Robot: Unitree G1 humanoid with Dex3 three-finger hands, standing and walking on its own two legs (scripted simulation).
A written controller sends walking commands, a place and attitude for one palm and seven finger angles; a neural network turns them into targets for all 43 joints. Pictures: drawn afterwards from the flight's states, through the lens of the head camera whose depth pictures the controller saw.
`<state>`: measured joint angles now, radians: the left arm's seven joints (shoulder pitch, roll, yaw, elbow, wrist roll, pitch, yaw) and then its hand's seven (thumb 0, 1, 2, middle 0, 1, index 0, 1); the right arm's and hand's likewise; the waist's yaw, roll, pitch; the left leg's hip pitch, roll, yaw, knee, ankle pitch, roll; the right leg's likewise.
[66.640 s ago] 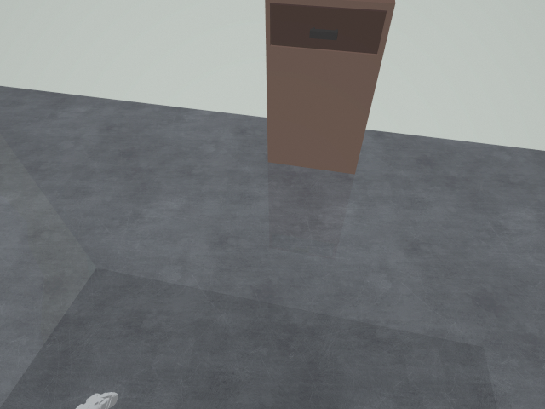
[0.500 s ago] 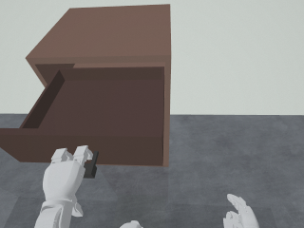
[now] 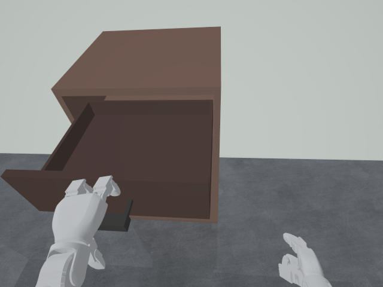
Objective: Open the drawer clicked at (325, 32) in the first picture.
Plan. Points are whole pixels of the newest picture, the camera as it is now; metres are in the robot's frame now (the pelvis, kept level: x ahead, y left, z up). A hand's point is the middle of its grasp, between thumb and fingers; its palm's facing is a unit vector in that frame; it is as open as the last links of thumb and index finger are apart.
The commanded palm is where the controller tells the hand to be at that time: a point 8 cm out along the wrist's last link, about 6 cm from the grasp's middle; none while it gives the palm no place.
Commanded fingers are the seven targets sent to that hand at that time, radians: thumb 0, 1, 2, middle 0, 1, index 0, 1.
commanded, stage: lift the hand off the handle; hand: left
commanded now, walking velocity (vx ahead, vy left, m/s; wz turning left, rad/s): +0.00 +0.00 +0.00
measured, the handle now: (106, 211) +0.27 +0.24 +0.01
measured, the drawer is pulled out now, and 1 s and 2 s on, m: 0.30 0.30 0.30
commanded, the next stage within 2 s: draw the hand back to the body in 0.80 s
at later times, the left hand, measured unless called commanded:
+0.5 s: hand (79, 205) +0.22 +0.23 +0.13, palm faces +0.11 -0.10 -0.99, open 13.9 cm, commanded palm +0.19 +0.23 +0.19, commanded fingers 0.00 -0.50 0.30 -0.30 -1.20 -0.30 -1.20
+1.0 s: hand (77, 197) +0.22 +0.22 +0.15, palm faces +0.09 -0.13 -0.99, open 13.9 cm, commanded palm +0.18 +0.23 +0.21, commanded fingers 0.00 -0.50 0.30 -0.30 -1.20 -0.30 -1.20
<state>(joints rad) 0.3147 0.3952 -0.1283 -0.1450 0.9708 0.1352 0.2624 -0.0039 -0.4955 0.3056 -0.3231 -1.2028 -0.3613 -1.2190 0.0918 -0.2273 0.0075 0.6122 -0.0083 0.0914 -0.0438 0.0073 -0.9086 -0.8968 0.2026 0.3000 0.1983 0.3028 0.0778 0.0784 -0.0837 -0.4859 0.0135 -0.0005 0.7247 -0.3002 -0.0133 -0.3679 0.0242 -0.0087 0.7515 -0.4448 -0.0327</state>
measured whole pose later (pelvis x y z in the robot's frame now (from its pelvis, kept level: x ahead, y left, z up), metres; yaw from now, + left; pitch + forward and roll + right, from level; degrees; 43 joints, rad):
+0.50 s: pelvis +0.01 +0.00 +0.02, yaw +0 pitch +0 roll +1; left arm 0.36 0.49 -0.04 -0.38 0.89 0.12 0.09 0.00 -0.50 0.31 -0.32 -1.20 -0.32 -1.20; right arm 0.08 -0.24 0.03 0.62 0.01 0.10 -0.02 0.01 -0.91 -0.90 0.20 0.30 0.20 0.30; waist 0.11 0.10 -0.05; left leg -0.32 0.01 0.00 0.56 -0.24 -0.02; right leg -0.20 0.03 -0.01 0.58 -0.38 -0.04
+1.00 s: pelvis +0.00 +0.00 +0.02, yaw +0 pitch -2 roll +0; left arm 0.30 0.50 -0.04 -0.43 0.84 0.13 -0.01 0.00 -0.50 0.31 -0.32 -1.20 -0.32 -1.20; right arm 0.07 -0.24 0.05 0.60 0.02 0.09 0.00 0.01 -0.91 -0.90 0.20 0.30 0.20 0.30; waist 0.10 0.12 -0.02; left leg -0.27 0.01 0.00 0.49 -0.20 -0.01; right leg -0.15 0.02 -0.01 0.51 -0.33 -0.03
